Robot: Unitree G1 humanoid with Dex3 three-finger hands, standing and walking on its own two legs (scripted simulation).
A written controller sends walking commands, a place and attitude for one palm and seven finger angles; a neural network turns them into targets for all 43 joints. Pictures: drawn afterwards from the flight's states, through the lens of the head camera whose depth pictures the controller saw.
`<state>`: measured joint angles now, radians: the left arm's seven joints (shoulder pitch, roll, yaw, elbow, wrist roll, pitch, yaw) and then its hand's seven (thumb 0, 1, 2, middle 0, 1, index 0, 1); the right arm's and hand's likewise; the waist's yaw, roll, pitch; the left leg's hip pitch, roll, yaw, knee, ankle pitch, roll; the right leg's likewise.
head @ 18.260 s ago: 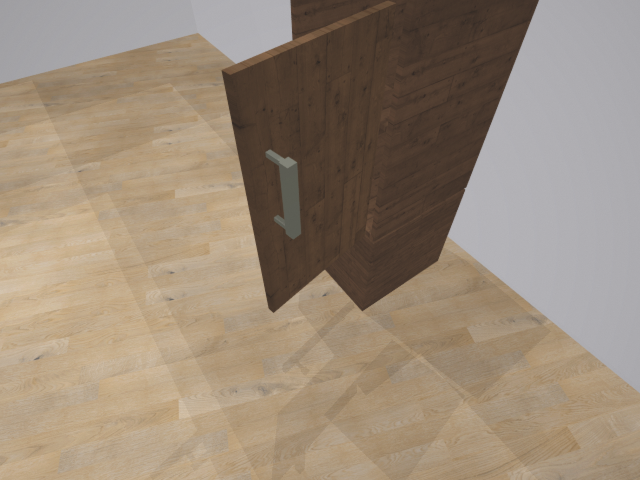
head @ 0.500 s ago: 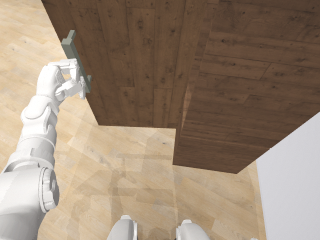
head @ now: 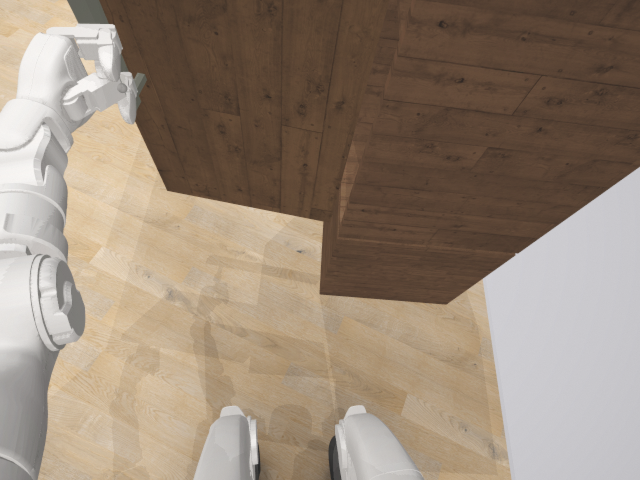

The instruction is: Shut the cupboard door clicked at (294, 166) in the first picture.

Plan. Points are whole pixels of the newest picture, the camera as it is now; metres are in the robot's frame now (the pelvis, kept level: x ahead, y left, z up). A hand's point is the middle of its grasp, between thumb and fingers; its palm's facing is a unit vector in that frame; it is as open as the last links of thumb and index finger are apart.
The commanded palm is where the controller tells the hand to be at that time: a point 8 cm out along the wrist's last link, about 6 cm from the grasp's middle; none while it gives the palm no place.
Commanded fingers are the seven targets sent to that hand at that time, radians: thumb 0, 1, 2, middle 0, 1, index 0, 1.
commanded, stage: push the door shut along its arc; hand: left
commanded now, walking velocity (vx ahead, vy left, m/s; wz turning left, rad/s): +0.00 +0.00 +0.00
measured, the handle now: (113, 41) +0.62 +0.20 +0.11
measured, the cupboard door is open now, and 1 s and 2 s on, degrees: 83 72 70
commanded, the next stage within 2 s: pull the fist back off the door in 0.80 s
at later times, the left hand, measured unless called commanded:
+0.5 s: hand (182, 50) +0.59 +0.12 +0.12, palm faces -0.33 -0.94 -0.01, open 3.1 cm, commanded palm +0.60 +0.16 +0.11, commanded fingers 0.00 0.90 0.90 -1.30 -1.50 -1.30 -1.50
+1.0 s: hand (194, 27) +0.62 +0.11 +0.13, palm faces -0.20 -0.97 +0.10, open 3.1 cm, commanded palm +0.62 +0.12 +0.11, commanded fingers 0.00 0.90 0.90 -1.30 -1.50 -1.30 -1.50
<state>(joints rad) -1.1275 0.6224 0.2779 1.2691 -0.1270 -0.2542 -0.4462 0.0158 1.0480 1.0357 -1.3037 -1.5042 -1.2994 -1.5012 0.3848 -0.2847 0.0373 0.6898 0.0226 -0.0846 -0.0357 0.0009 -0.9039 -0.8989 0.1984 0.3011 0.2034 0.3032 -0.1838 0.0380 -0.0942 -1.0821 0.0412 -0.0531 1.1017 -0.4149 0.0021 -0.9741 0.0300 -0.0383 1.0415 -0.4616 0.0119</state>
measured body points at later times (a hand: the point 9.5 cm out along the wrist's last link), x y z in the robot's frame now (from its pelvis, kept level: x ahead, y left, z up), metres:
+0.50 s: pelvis +0.01 +0.00 -0.01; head +0.18 +0.02 +0.40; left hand +0.60 +0.17 +0.12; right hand -0.02 -0.26 -0.11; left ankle +0.05 +0.11 -0.65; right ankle +0.02 -0.13 -0.65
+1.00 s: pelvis +0.01 +0.00 -0.02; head +0.20 +0.02 +0.39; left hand +0.63 +0.16 +0.12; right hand -0.04 -0.26 -0.11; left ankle +0.05 +0.11 -0.65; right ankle +0.02 -0.13 -0.65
